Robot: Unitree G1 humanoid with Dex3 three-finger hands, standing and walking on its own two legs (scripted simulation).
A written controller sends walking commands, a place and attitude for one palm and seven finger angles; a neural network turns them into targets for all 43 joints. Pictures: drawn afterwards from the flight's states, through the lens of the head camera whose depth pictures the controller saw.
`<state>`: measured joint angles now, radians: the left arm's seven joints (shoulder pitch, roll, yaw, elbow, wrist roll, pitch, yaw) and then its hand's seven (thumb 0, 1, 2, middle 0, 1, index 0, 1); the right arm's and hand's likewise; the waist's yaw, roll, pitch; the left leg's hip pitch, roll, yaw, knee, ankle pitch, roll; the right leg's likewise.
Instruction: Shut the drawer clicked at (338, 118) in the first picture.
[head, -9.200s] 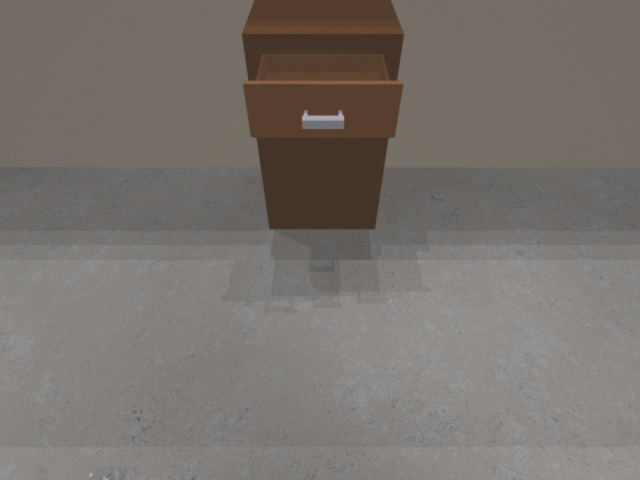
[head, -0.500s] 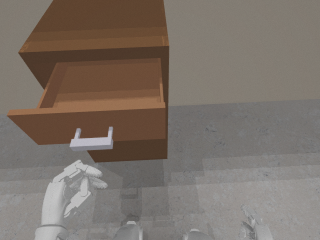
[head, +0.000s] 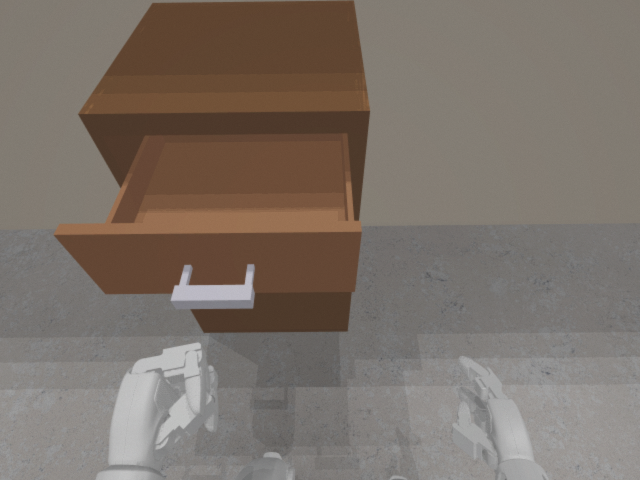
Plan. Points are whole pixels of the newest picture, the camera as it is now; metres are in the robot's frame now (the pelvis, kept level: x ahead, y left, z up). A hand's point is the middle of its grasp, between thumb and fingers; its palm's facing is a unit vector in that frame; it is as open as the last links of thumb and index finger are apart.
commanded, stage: raise the hand and make a fist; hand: left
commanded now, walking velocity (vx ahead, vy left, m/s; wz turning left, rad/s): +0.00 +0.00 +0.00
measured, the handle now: (216, 283) +0.38 +0.19 -0.02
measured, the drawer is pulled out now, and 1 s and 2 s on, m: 0.21 0.21 0.21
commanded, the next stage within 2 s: bring the fist close to the handle in 0.54 s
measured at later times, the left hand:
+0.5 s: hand (215, 398) +0.19 +0.12 +0.08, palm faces +0.07 -1.00 -0.04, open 3.3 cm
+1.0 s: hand (224, 386) +0.21 +0.12 +0.05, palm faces +0.06 -1.00 -0.05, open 3.3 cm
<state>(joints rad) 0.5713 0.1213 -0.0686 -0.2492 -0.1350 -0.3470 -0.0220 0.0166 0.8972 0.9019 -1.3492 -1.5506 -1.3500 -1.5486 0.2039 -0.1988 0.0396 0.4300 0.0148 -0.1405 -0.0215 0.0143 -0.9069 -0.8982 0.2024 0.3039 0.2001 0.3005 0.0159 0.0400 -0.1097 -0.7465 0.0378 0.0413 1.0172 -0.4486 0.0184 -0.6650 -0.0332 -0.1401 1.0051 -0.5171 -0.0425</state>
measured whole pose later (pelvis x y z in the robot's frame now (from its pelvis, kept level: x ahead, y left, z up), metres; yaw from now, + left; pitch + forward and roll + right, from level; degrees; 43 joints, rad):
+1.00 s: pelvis +0.00 -0.02 -0.01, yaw +0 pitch +12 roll +0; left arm 0.47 0.14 0.01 -0.11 -0.16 -0.42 -0.06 0.02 0.90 0.90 -1.40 -1.60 -1.40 -1.60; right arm 0.22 -0.24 0.00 0.50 0.01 -0.14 -0.02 0.01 -0.91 -0.90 0.20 0.30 0.20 0.30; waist 0.00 0.03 -0.12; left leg -0.81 0.05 0.03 1.06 -0.47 -0.02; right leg -0.74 -0.02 -0.15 1.07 -0.55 -0.07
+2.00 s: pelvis -0.01 +0.00 -0.04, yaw -1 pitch +19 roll -1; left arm 0.15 0.13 0.00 0.17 -0.11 -0.47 0.03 0.02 0.90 0.90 -1.40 -1.60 -1.40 -1.60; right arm 0.20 -0.23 0.01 0.53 -0.01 -0.04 0.01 0.01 -0.91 -0.90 0.20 0.30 0.20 0.30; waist -0.02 0.03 -0.16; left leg -1.06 0.05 0.04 1.24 -0.51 0.02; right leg -0.99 -0.03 -0.13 1.23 -0.58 -0.05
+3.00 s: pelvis -0.02 +0.00 -0.05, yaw -2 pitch +21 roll -2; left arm -0.35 0.21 0.14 0.64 -0.12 -0.49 0.00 -0.04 0.80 0.92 -1.40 -1.60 -1.40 -1.60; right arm 0.22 -0.24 0.02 0.62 0.00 -0.02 -0.01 0.01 -0.91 -0.90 0.20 0.30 0.20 0.30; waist -0.06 0.02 -0.14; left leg -1.12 0.06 0.04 1.23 -0.48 0.03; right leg -1.04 -0.03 -0.13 1.22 -0.55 -0.05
